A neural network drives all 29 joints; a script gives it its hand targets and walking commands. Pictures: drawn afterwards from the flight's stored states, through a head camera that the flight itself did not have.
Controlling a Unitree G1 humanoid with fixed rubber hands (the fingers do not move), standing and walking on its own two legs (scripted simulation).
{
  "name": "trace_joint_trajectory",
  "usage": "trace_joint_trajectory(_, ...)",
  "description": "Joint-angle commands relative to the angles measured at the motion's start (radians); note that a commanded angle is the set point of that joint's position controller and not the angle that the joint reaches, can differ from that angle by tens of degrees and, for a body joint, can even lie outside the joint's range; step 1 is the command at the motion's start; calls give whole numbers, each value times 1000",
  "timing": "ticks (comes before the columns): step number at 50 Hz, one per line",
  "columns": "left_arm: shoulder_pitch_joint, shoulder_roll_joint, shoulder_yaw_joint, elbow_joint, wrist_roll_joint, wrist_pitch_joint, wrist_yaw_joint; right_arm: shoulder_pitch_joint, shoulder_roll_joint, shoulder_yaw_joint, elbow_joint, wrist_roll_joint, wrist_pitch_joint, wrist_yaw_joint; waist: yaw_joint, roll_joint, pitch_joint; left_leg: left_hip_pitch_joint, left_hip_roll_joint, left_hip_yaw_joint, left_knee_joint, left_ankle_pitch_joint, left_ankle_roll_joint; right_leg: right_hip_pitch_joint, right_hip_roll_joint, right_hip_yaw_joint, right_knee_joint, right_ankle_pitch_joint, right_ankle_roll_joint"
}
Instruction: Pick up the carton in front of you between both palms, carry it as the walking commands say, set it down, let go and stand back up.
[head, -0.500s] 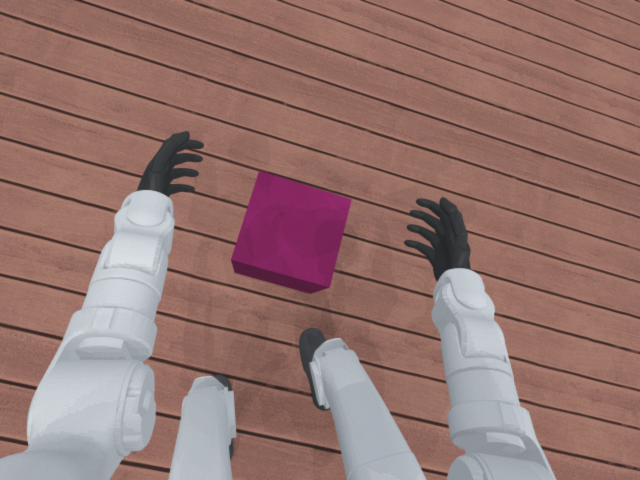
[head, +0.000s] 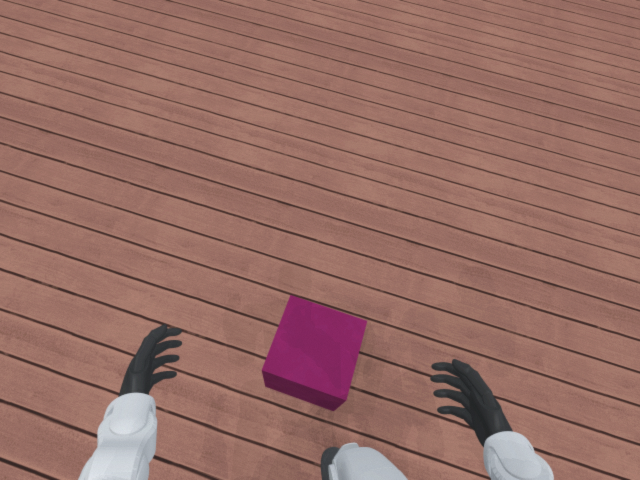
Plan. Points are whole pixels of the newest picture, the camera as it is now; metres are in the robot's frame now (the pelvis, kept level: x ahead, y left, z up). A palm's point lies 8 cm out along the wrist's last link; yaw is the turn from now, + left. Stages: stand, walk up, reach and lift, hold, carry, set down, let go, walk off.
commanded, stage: let go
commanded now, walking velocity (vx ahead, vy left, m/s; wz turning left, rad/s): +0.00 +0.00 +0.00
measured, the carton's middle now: (313, 355) +0.38 -0.08 -0.64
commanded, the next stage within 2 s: stand in 0.68 s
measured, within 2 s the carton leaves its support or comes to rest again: neither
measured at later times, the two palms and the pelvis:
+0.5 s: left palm (60, 464) +0.18 +0.26 -0.05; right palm (473, 413) +0.17 -0.21 -0.05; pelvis +0.02 +0.03 +0.01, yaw -1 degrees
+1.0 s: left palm out of the picture +0.10 +0.29 -0.06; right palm (532, 468) +0.10 -0.29 -0.10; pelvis -0.01 -0.01 +0.00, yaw +0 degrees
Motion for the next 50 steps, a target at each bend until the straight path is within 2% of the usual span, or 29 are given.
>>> trace_joint_trajectory(1,68,81,8,-91,-19,-13,-38,3,-92,-46,-42,-7,-12,-12,58,12,-246,15,-78,88,-155,339,1,493,24,-11,-76,541,35)
trace_joint_trajectory(5,162,108,4,-95,-30,-18,-73,41,-81,-57,-2,-15,-17,-24,76,-25,-276,2,-85,96,-199,450,-5,643,25,12,-81,778,35)
trace_joint_trajectory(8,227,128,2,-109,-36,-21,-97,60,-73,-66,10,-16,-23,-30,89,-24,-267,37,-84,93,-234,507,-5,666,31,12,-98,807,36)
trace_joint_trajectory(12,261,132,-12,-158,-52,-15,-119,68,-84,-81,35,-20,-25,-29,95,50,-226,212,-67,73,-245,626,-12,542,51,-12,-154,651,33)
trace_joint_trajectory(13,285,143,-29,-134,-74,-47,-101,64,-129,-93,-6,-43,15,-54,67,42,-276,268,-65,74,-209,705,-15,490,80,-27,-121,628,38)
trace_joint_trajectory(14,272,153,-27,-156,-77,-55,-92,76,-129,-84,2,-41,23,-64,78,78,-272,313,-56,57,-197,757,-15,434,82,-30,-130,557,34)
trace_joint_trajectory(16,251,145,-49,-166,-90,-54,-89,66,-127,-74,19,-42,29,-67,80,121,-221,361,-33,36,-187,801,-17,334,87,-35,-155,413,25)
trace_joint_trajectory(18,214,134,-69,-161,-102,-46,-93,40,-121,-64,34,-47,43,-66,84,142,-152,307,-25,31,-205,719,-17,318,85,-33,-164,331,16)
trace_joint_trajectory(20,188,126,-80,-148,-107,-30,-95,15,-117,-60,41,-50,59,-67,87,137,-102,260,-18,28,-224,656,-17,331,82,-37,-165,301,12)
trace_joint_trajectory(24,210,132,-61,-104,-94,6,-97,-16,-131,-71,23,-61,92,-68,103,94,-55,213,-18,37,-246,527,-12,376,82,-50,-164,241,10)
trace_joint_trajectory(29,231,134,-37,-88,-72,43,-106,-46,-120,-70,-14,-72,135,-67,124,30,-26,160,-26,61,-265,319,14,453,73,-63,-160,177,15)
trace_joint_trajectory(34,182,143,-24,-117,-57,55,-125,-78,-103,-68,-26,-74,159,-65,118,16,20,121,-36,92,-283,123,43,493,62,-59,-167,95,27)
trace_joint_trajectory(35,239,281,18,9,-3,34,-81,-66,-225,-103,126,-88,79,-93,159,132,19,90,-2,55,-193,15,4,305,-36,3,-160,37,17)
trace_joint_trajectory(36,224,312,14,16,5,24,-70,-21,-212,-105,146,-89,41,-101,129,109,19,128,-8,62,-190,-67,13,255,-56,28,-187,-78,14)
trace_joint_trajectory(38,175,303,11,15,8,8,-67,-5,-202,-102,180,-94,5,-99,111,43,23,150,-3,34,-173,-141,20,196,-62,63,-210,-213,-1)
trace_joint_trajectory(40,160,296,10,25,6,-8,-71,4,-195,-100,206,-93,-21,-92,109,4,11,157,-6,27,-152,-141,26,164,-57,72,-230,-257,-7)
trace_joint_trajectory(43,163,290,9,60,-5,-19,-73,-3,-213,-102,239,-91,-42,-90,112,-7,-8,170,3,6,-137,-80,34,163,-64,84,-217,-241,-20)
trace_joint_trajectory(50,185,326,17,133,-17,-28,-72,8,-259,-93,315,-89,-61,-99,125,-11,-27,185,29,-28,-140,88,47,231,-79,82,-171,-66,-31)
